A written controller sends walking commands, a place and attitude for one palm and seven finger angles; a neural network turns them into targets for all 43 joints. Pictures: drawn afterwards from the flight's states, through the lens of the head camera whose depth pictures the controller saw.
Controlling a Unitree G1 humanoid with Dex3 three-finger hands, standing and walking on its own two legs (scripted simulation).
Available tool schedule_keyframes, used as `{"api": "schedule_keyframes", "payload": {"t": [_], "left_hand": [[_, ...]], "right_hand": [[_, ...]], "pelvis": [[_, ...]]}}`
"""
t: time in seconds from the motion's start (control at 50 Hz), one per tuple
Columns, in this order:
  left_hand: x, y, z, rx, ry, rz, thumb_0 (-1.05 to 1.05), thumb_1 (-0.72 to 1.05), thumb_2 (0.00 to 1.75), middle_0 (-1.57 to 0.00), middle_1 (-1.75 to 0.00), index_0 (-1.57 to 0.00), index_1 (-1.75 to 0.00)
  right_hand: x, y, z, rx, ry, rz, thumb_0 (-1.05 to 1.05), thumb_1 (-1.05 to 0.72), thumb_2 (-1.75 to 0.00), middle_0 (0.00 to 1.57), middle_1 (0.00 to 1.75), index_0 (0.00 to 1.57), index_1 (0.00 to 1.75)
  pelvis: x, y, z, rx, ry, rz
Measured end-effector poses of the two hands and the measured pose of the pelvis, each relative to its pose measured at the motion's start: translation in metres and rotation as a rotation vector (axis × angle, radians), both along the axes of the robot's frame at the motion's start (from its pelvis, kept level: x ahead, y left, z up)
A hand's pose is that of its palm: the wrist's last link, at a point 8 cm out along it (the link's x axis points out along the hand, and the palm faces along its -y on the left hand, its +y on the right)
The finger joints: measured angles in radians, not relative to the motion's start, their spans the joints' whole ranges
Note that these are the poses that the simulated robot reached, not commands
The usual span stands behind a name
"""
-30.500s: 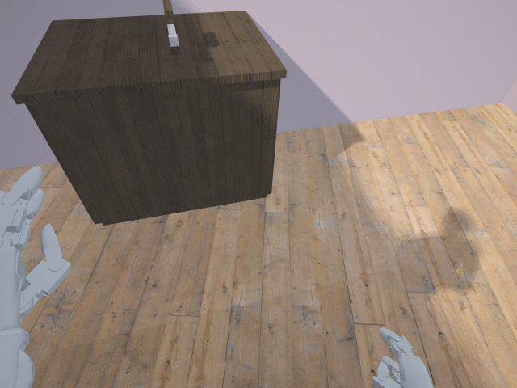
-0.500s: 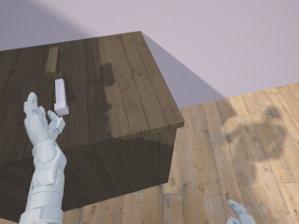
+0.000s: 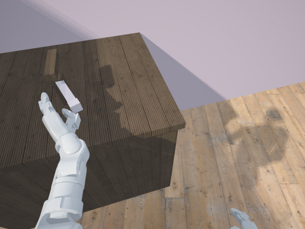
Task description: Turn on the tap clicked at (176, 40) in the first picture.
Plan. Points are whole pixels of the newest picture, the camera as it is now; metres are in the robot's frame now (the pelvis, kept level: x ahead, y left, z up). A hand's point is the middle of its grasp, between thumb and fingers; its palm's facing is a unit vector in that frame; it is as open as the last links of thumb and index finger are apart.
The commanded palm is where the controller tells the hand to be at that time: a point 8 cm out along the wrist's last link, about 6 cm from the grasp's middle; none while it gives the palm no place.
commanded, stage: push the lever round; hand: left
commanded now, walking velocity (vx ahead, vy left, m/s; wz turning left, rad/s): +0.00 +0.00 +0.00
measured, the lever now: (75, 106) +0.41 +0.24 +0.10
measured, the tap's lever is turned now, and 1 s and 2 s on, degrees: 21 46 71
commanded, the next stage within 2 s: lift the hand up off the lever in 1.68 s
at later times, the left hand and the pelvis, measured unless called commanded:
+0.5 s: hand (89, 111) +0.40 +0.20 +0.10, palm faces +0.76 -0.65 -0.08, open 7.7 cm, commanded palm +0.35 +0.21 +0.10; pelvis +0.00 -0.01 +0.00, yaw +0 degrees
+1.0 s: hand (102, 102) +0.43 +0.17 +0.10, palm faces +0.81 -0.57 -0.12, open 7.6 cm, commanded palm +0.38 +0.19 +0.10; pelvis +0.00 -0.02 -0.01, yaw +0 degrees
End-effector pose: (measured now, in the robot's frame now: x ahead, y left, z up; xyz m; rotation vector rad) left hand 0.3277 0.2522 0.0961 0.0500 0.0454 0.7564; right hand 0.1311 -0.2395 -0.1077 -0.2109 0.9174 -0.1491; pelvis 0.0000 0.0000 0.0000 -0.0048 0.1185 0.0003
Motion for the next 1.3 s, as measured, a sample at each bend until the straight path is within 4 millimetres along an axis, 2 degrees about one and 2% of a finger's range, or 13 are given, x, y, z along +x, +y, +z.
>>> {"api": "schedule_keyframes", "payload": {"t": [0.2,0.46,0.64,0.86,1.3], "left_hand": [[0.007,-0.017,0.003,0.0,0.01,0.046,0.02,0.93,0.91,-0.15,-0.15,-0.16,-0.15],[0.014,-0.029,0.004,-0.005,0.027,0.105,0.02,0.92,0.91,-0.15,-0.15,-0.15,-0.15],[0.027,-0.046,0.005,-0.013,0.038,0.13,0.02,0.94,0.91,-0.15,-0.15,-0.15,-0.15],[0.043,-0.061,0.007,-0.009,0.076,0.178,0.01,0.93,0.91,-0.15,-0.15,-0.16,-0.15],[0.069,-0.08,0.009,-0.004,0.111,0.238,0.01,0.92,0.91,-0.15,-0.15,-0.16,-0.15]], "right_hand": [[0.0,-0.001,-0.002,0.007,0.014,0.001,0.01,-0.91,-0.89,0.2,0.3,0.2,0.3],[0.002,-0.004,-0.003,0.008,0.029,0.007,0.01,-0.91,-0.89,0.2,0.3,0.2,0.3],[-0.002,-0.005,-0.009,0.017,0.058,0.019,0.01,-0.91,-0.89,0.2,0.3,0.2,0.3],[-0.016,-0.009,-0.018,0.039,0.108,0.011,0.01,-0.91,-0.89,0.2,0.3,0.2,0.3],[-0.053,-0.03,-0.031,0.041,0.188,-0.016,0.01,-0.91,-0.89,0.2,0.3,0.2,0.3]], "pelvis": [[0.001,-0.002,0.0,0.002,0.001,-0.002],[0.0,-0.007,0.0,0.003,0.007,0.004],[0.0,-0.009,-0.002,0.006,0.021,0.008],[0.0,-0.014,-0.005,0.01,0.046,0.005],[-0.004,-0.025,-0.011,0.018,0.099,0.003]]}}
